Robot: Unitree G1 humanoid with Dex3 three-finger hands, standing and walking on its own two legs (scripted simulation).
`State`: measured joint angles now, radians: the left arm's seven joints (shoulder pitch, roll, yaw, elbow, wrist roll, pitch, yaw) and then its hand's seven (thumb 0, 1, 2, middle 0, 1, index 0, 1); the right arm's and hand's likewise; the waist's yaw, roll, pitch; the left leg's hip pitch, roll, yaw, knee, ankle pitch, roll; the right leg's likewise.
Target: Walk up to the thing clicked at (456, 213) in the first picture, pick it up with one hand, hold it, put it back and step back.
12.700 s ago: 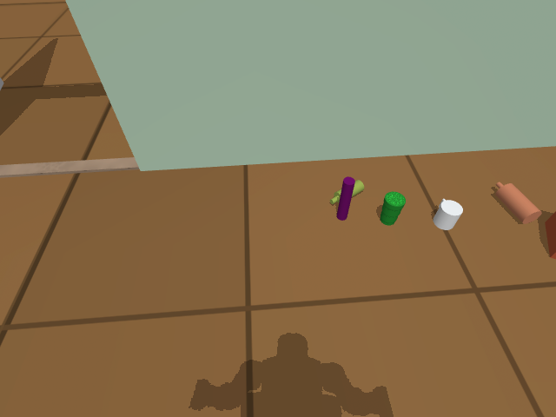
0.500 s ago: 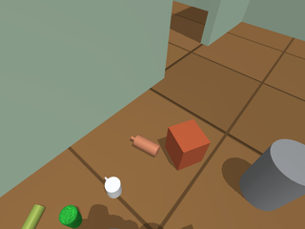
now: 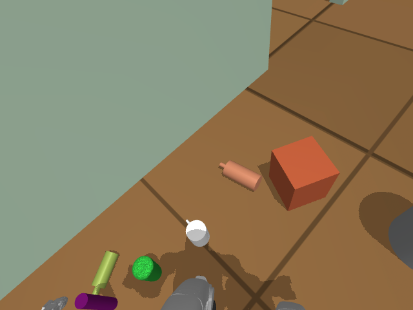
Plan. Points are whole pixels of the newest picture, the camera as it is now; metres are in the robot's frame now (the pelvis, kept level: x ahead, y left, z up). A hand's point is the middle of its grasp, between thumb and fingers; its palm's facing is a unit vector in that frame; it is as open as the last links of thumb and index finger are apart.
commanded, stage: walk up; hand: left
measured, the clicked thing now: (195, 231) +0.44 +0.21 -0.70
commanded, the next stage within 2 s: none
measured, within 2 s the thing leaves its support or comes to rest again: neither
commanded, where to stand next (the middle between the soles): +0.04 +0.01 m, yaw -3 degrees
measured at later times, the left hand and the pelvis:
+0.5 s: hand out of the picture +0.08 +0.28 -0.16, palm faces -0.10 -0.91 -0.40, open 7.4 cm; pelvis -0.03 +0.01 -0.01, yaw -4 degrees
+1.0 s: hand out of the picture -0.01 +0.31 -0.12, palm faces -0.01 -0.87 -0.49, open 7.4 cm; pelvis -0.10 +0.02 -0.01, yaw -3 degrees
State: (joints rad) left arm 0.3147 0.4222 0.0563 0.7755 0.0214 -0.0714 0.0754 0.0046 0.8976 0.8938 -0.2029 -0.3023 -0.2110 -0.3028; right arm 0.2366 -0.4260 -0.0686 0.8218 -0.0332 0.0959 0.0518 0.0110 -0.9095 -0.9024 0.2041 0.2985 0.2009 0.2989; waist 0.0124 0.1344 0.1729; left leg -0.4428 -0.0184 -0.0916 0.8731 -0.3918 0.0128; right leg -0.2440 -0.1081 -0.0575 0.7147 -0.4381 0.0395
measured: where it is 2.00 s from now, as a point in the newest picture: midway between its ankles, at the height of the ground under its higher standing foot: outside the picture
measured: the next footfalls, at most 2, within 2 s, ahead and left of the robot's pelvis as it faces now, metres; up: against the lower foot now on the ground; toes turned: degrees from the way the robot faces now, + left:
left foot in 0.04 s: +0.08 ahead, +0.15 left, +0.00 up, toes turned -1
right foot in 0.54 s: -0.02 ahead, -0.11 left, +0.00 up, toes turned -3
